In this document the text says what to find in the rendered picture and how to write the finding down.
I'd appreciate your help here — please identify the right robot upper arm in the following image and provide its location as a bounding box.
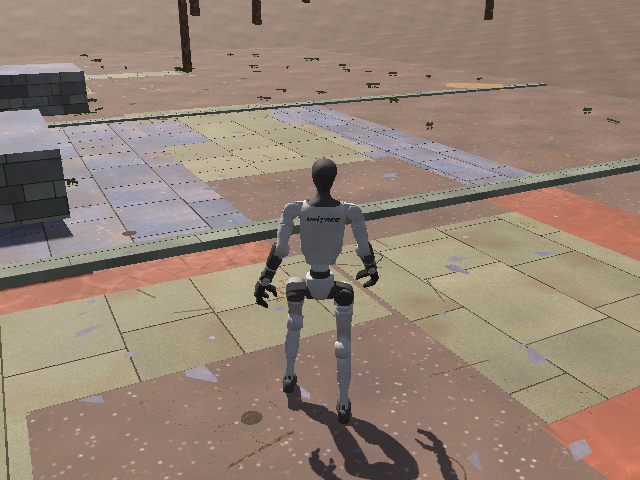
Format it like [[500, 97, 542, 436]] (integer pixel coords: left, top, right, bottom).
[[343, 202, 371, 257]]

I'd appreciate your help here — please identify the robot right forearm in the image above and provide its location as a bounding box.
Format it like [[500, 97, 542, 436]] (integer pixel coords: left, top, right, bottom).
[[360, 241, 377, 274]]

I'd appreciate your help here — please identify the humanoid robot torso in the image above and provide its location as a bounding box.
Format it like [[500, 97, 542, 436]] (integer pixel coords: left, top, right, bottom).
[[299, 197, 346, 300]]

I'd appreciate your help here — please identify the left robot hand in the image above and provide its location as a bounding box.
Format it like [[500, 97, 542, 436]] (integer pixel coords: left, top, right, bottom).
[[254, 281, 277, 308]]

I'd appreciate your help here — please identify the robot left forearm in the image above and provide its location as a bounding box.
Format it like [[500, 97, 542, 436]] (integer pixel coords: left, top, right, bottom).
[[258, 242, 282, 286]]

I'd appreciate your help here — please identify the left robot upper arm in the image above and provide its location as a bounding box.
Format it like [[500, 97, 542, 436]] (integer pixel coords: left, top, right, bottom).
[[273, 201, 303, 258]]

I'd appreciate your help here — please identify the right robot hand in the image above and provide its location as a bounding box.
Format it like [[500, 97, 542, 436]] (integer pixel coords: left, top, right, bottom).
[[356, 269, 379, 288]]

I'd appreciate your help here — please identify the robot right foot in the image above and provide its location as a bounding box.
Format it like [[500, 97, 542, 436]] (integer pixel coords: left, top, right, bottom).
[[336, 397, 351, 424]]

